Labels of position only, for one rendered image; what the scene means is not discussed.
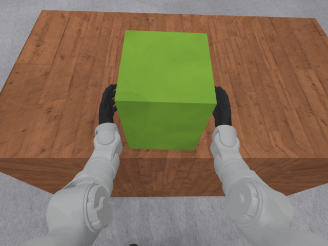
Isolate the left robot upper arm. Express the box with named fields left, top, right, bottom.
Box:
left=20, top=183, right=113, bottom=246

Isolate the robot right hand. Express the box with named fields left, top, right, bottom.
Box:
left=212, top=86, right=232, bottom=127

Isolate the right robot upper arm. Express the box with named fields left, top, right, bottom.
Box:
left=227, top=181, right=328, bottom=246

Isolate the robot left hand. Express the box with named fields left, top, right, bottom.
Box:
left=99, top=84, right=117, bottom=125

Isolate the right robot forearm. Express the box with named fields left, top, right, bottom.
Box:
left=210, top=125, right=272, bottom=201

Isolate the left robot forearm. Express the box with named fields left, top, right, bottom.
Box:
left=46, top=122, right=122, bottom=226

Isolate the carton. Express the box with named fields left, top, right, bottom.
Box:
left=114, top=30, right=217, bottom=150

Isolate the pedestal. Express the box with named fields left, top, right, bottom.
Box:
left=0, top=10, right=328, bottom=197

